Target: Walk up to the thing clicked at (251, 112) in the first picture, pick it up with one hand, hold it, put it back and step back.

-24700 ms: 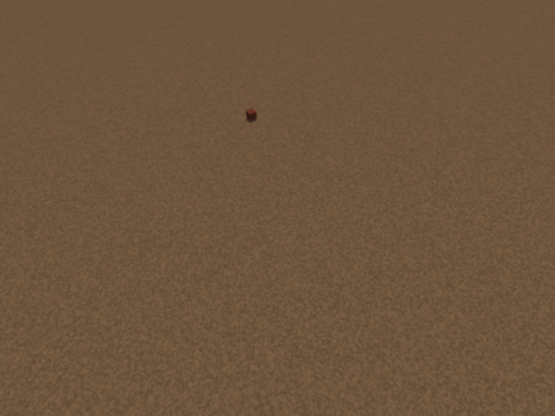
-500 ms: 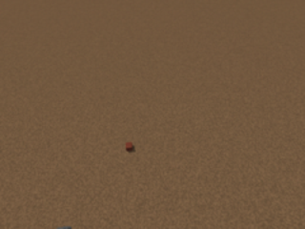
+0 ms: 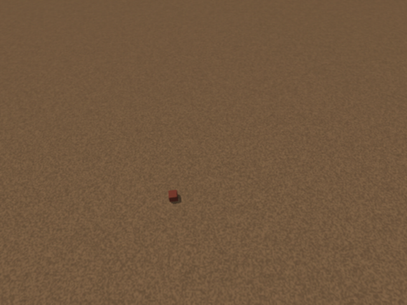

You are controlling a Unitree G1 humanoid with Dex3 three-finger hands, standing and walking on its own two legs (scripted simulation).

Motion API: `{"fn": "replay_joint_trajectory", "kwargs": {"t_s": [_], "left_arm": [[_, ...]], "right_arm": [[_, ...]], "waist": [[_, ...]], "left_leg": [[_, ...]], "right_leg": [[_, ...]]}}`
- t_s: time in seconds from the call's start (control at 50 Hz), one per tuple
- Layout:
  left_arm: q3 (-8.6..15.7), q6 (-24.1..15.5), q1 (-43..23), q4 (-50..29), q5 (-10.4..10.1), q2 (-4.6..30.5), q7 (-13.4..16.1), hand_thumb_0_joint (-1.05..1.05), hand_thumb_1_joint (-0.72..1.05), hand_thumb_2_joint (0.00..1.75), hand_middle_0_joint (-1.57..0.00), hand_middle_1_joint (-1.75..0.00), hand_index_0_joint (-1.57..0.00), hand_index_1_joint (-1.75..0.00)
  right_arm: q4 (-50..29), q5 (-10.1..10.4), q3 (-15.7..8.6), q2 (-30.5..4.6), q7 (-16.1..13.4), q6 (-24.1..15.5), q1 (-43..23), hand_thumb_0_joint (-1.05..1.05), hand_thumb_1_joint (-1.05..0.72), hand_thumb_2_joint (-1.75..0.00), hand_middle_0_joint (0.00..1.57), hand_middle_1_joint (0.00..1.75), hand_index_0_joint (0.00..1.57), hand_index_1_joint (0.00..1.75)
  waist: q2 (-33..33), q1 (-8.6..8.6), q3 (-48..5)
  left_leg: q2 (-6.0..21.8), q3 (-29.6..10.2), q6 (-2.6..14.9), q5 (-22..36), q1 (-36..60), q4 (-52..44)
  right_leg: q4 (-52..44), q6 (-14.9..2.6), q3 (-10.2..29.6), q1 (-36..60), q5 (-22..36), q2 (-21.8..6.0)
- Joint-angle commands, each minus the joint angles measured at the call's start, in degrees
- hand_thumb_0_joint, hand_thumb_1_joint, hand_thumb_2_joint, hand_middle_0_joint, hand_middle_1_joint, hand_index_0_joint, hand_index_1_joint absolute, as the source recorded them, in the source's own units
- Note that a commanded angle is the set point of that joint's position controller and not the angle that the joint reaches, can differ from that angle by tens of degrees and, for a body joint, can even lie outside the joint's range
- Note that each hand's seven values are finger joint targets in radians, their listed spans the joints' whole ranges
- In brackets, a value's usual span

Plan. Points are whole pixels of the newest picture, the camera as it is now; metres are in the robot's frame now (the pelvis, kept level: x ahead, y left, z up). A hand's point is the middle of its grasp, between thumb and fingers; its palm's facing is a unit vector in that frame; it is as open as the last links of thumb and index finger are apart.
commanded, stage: stand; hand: left
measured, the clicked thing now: (173, 195) +0.77 +0.22 -0.76
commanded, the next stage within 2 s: walk up in 0.20 s
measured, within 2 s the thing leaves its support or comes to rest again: neither
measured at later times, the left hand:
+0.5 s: hand out of the picture +0.06 +0.32 -0.18, palm faces +0.00 -0.94 -0.34, open 7.4 cm
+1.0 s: hand (110, 220) +0.35 +0.28 -0.14, palm faces -0.05 -0.94 -0.34, open 7.4 cm
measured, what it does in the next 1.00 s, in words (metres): walks ahead: left foot, then right foot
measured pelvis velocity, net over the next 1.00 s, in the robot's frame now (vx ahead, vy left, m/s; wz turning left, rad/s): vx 0.20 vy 0.03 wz -0.01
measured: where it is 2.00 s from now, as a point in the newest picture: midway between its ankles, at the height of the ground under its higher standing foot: (210, 293)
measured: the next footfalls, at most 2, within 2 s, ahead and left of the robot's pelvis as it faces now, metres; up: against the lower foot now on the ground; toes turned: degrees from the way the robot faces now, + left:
left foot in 0.46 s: +0.12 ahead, +0.16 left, +0.00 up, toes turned +2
right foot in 0.90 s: +0.29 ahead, -0.12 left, +0.00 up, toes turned -1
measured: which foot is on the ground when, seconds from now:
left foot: down 0.00-0.28, up 0.30-0.44, down 0.46-0.92, up 0.94-1.00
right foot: down 0.00-0.48, up 0.50-0.88, down 0.90-1.00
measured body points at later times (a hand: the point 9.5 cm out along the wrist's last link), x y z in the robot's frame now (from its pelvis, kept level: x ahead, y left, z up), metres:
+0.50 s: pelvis +0.04 +0.05 -0.02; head +0.05 +0.07 +0.43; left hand +0.06 +0.37 -0.15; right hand +0.11 -0.29 -0.12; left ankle +0.08 +0.16 -0.75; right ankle +0.01 -0.11 -0.74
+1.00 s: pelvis +0.20 +0.03 -0.03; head +0.22 +0.02 +0.42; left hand +0.35 +0.33 -0.12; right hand +0.21 -0.28 -0.15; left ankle +0.11 +0.15 -0.69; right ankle +0.29 -0.07 -0.75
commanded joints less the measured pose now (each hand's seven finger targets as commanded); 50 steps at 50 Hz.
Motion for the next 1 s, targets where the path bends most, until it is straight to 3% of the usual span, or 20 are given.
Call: {"fn": "replay_joint_trajectory", "kwargs": {"t_s": [0.0,0.16,0.18,0.2,0.24,0.28,0.36,0.42,0.44,0.46,0.48,0.52,0.6,0.68,0.78,0.86,0.88,0.9,0.92,0.98], "left_arm": [[2.13,-1.21,-2.65,-3.32,-0.28,12.82,1.05,0.00,0.90,0.90,-0.20,-0.30,-0.20,-0.30],[1.97,-1.42,-2.29,-3.70,-0.17,12.52,1.10,0.00,0.90,0.90,-0.20,-0.30,-0.20,-0.30],[5.02,-1.74,1.77,-6.08,0.60,15.71,-0.14,0.00,0.90,0.90,-0.20,-0.30,-0.20,-0.30],[5.47,-1.77,3.77,-5.47,1.16,15.91,-0.53,0.00,0.90,0.90,-0.20,-0.30,-0.20,-0.30],[6.69,-1.96,6.05,-6.39,1.41,16.86,-0.83,0.00,0.90,0.90,-0.20,-0.30,-0.20,-0.30],[7.70,-2.80,8.61,-7.74,1.74,18.53,-0.58,0.00,0.90,0.90,-0.20,-0.30,-0.20,-0.30],[7.84,-2.74,2.46,-12.51,1.76,18.57,-1.04,0.00,0.90,0.90,-0.20,-0.30,-0.20,-0.30],[6.49,-1.53,-0.33,-15.22,1.28,14.85,-1.87,0.00,0.90,0.90,-0.20,-0.30,-0.20,-0.30],[5.41,-1.25,1.41,-15.87,1.24,11.25,-1.86,0.00,0.90,0.90,-0.20,-0.30,-0.20,-0.30],[4.52,-1.47,2.66,-17.01,0.52,8.10,-1.46,0.00,0.90,0.90,-0.20,-0.30,-0.20,-0.30],[6.22,-1.52,3.62,-15.86,1.06,15.27,-0.74,0.00,0.90,0.90,-0.20,-0.30,-0.20,-0.30],[6.04,-1.78,7.45,-13.79,0.12,15.96,-1.01,0.00,0.90,0.90,-0.20,-0.30,-0.20,-0.30],[5.99,-1.80,9.52,-13.42,0.53,15.00,-2.33,0.00,0.90,0.90,-0.20,-0.30,-0.20,-0.30],[5.77,-1.55,5.00,-16.76,0.83,12.93,-3.16,0.00,0.90,0.90,-0.20,-0.30,-0.20,-0.30],[6.23,-1.65,1.59,-19.40,0.87,11.24,-3.61,0.00,0.90,0.90,-0.20,-0.30,-0.20,-0.30],[7.80,-2.30,10.20,-18.32,0.78,12.74,-2.79,0.00,0.90,0.90,-0.20,-0.30,-0.20,-0.30],[9.22,-2.69,15.26,-17.98,1.28,16.05,-2.19,0.00,0.90,0.90,-0.20,-0.30,-0.20,-0.30],[10.04,-3.06,18.22,-19.17,1.01,19.89,-1.77,0.00,0.90,0.90,-0.20,-0.30,-0.20,-0.30],[9.86,-2.77,15.07,-19.88,-0.27,20.39,-1.74,0.00,0.90,0.90,-0.20,-0.30,-0.20,-0.30],[8.35,-2.51,9.50,-21.76,-0.52,16.15,-1.35,0.00,0.90,0.90,-0.20,-0.30,-0.20,-0.30]], "right_arm": [[-3.13,-0.01,-1.85,-11.92,-0.75,-1.07,-1.84,0.00,-0.90,-0.90,0.20,0.30,0.20,0.30],[-3.29,0.03,-1.71,-12.29,-0.76,-1.11,-1.39,0.00,-0.90,-0.90,0.20,0.30,0.20,0.30],[-6.59,-1.03,-4.26,-15.61,0.25,-1.81,1.65,0.00,-0.90,-0.90,0.20,0.30,0.20,0.30],[-6.89,-1.52,-4.61,-15.84,0.72,-1.82,1.88,0.00,-0.90,-0.90,0.20,0.30,0.20,0.30],[-9.77,-1.85,-4.43,-13.30,1.19,-1.69,-1.55,0.00,-0.90,-0.90,0.20,0.30,0.20,0.30],[-11.77,-2.30,-4.64,-12.40,1.11,-2.20,-3.10,0.00,-0.90,-0.90,0.20,0.30,0.20,0.30],[-12.47,-1.69,-5.97,-13.30,2.15,-2.94,4.30,0.00,-0.90,-0.90,0.20,0.30,0.20,0.30],[-10.16,-2.28,-7.74,-13.29,1.87,-3.52,14.49,0.00,-0.90,-0.90,0.20,0.30,0.20,0.30],[-9.40,-2.81,-8.92,-15.43,1.01,-3.91,19.39,0.00,-0.90,-0.90,0.20,0.30,0.20,0.30],[-10.47,-3.51,-10.11,-22.53,0.70,-4.42,21.81,0.00,-0.90,-0.90,0.20,0.30,0.20,0.30],[-13.09,-1.74,-10.14,-23.76,0.75,-4.43,15.42,0.00,-0.90,-0.90,0.20,0.30,0.20,0.30],[-15.62,-1.02,-8.02,-18.84,0.61,-4.62,10.33,0.00,-0.90,-0.90,0.20,0.30,0.20,0.30],[-16.97,-0.73,-7.24,-16.62,0.47,-5.20,12.59,0.00,-0.90,-0.90,0.20,0.30,0.20,0.30],[-18.25,-0.24,-7.21,-16.49,0.52,-5.01,15.66,0.00,-0.90,-0.90,0.20,0.30,0.20,0.30],[-20.97,0.08,-7.26,-17.07,0.47,-4.40,16.17,0.00,-0.90,-0.90,0.20,0.30,0.20,0.30],[-23.01,0.22,-6.26,-15.58,-0.07,-4.22,16.19,0.00,-0.90,-0.90,0.20,0.30,0.20,0.30],[-23.76,0.51,-5.30,-12.99,-0.19,-4.45,17.94,0.00,-0.90,-0.90,0.20,0.30,0.20,0.30],[-24.58,0.92,-4.16,-10.18,-0.21,-4.43,21.44,0.00,-0.90,-0.90,0.20,0.30,0.20,0.30],[-23.10,0.35,-5.63,-15.69,-0.91,-3.77,20.07,0.00,-0.90,-0.90,0.20,0.30,0.20,0.30],[-21.18,0.61,-5.76,-16.15,-0.19,-3.89,20.14,0.00,-0.90,-0.90,0.20,0.30,0.20,0.30]], "waist": [[-0.52,0.02,-2.84],[0.45,-0.15,-4.47],[-0.09,0.22,-9.29],[0.40,1.23,-5.91],[-5.24,3.56,2.65],[-8.55,5.14,5.88],[-9.92,0.56,0.92],[-4.95,-5.32,-1.19],[5.40,-7.45,-2.96],[19.05,-7.74,-2.05],[9.45,-5.26,1.10],[4.87,-0.92,4.06],[7.99,-1.43,3.00],[8.62,-2.58,3.77],[7.08,-2.52,2.42],[0.48,2.85,-1.59],[-7.67,5.25,-5.92],[-17.63,5.24,-10.16],[-10.28,5.03,-6.02],[-5.78,1.63,1.19]], "left_leg": [[5.67,-4.35,2.02,2.06,-0.41,-2.75],[5.85,-4.42,2.16,4.39,-0.09,-2.39],[3.02,-3.07,5.80,-18.88,0.60,2.66],[3.26,-4.43,6.61,-27.47,-5.10,4.27],[0.54,-1.46,5.32,-24.20,-21.06,12.00],[2.48,-1.59,3.37,-15.94,-31.20,24.07],[4.38,-1.93,3.22,-15.17,-16.97,19.95],[-0.27,3.55,2.71,-3.42,6.50,7.12],[1.89,-2.64,3.11,-9.17,14.49,2.07],[18.63,-31.99,8.51,-31.36,13.28,-10.21],[24.02,-37.40,14.20,-37.19,4.87,-11.59],[18.89,-24.76,13.22,-25.46,1.13,-8.59],[13.26,-9.74,11.35,-1.45,2.24,-6.51],[11.35,-3.79,11.13,12.08,3.44,-4.08],[11.80,-2.38,10.23,17.03,-1.36,0.88],[9.04,-0.24,8.37,23.77,-6.09,18.34],[5.09,2.20,6.24,17.29,-11.65,32.68],[-3.67,3.84,3.74,-13.66,-24.16,48.80],[-2.15,-0.79,4.15,-23.27,-25.95,53.88],[2.17,-3.58,4.00,-16.45,-24.61,48.77]], "right_leg": [[-3.47,-1.32,5.67,-1.57,2.18,-7.62],[-2.86,-1.12,5.11,-0.02,6.48,-7.72],[0.18,-3.49,4.61,2.25,-19.36,-4.28],[0.05,-4.72,7.84,0.21,-28.94,-5.72],[-4.87,-8.11,17.43,3.07,-35.55,-10.53],[-10.08,-14.23,27.11,9.70,-22.74,-19.85],[-8.45,-12.01,16.36,-0.05,-20.96,-15.74],[5.69,-7.46,4.66,-17.03,-17.62,-7.41],[19.74,-5.31,1.19,-24.53,-20.10,-1.33],[36.03,-3.08,-0.09,-35.51,-25.20,6.76],[40.84,-3.09,6.98,-32.62,-22.39,0.37],[41.82,-2.66,6.25,-30.08,-15.54,-2.37],[33.29,-0.03,2.19,-25.56,-8.89,-3.77],[24.69,-0.22,-2.04,-23.89,-3.78,-4.42],[16.44,-2.24,-6.27,-13.27,0.34,-3.21],[10.19,-4.66,-6.51,2.76,-1.22,-0.96],[6.23,-7.48,2.25,11.00,-2.96,-6.91],[1.03,-14.39,27.26,19.03,-4.98,-22.70],[-2.62,-19.58,33.28,9.69,-13.40,-26.70],[-4.22,-15.75,16.73,-2.30,-14.59,-18.79]]}}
